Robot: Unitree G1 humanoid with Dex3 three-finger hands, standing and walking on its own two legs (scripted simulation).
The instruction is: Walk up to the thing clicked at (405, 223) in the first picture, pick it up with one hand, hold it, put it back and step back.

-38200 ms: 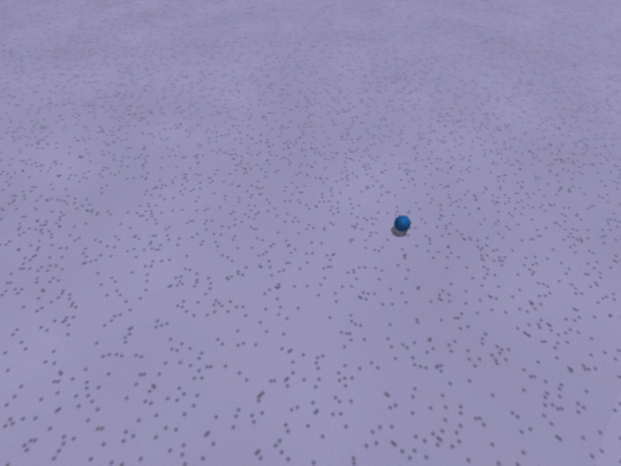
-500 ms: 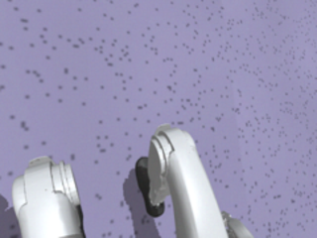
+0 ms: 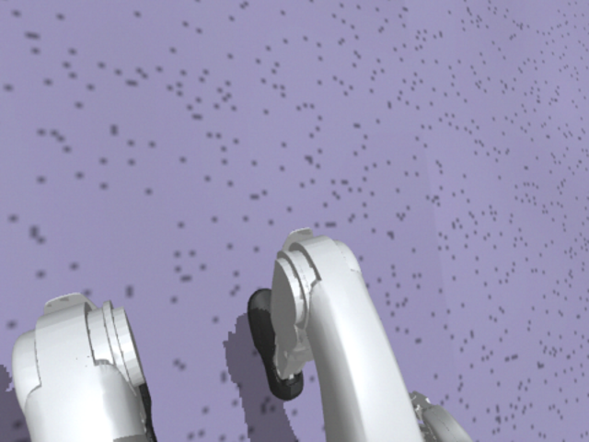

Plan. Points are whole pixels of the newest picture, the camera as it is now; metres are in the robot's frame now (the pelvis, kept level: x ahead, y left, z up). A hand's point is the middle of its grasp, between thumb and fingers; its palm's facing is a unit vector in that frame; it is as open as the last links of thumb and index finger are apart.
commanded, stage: rise first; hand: left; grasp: from above
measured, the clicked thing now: out of the picture +0.54 +0.32 -0.29
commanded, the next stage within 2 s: none
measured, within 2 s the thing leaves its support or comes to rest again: neither
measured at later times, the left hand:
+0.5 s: hand out of the picture +0.50 +0.37 -0.17, palm faces -0.45 -0.08 -0.89, open 14.2 cm
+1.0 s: hand out of the picture +0.50 +0.37 -0.17, palm faces -0.44 -0.08 -0.89, open 14.3 cm
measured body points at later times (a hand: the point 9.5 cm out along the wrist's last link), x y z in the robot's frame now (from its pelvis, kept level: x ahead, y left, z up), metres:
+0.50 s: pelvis +0.00 +0.00 +0.00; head +0.27 +0.12 +0.34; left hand +0.52 +0.37 -0.12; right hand +0.05 -0.27 -0.06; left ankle +0.07 +0.12 -0.29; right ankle +0.13 -0.14 -0.29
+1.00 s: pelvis +0.00 +0.00 +0.00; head +0.27 +0.12 +0.34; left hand +0.52 +0.37 -0.12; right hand +0.04 -0.27 -0.06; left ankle +0.07 +0.12 -0.29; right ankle +0.13 -0.14 -0.29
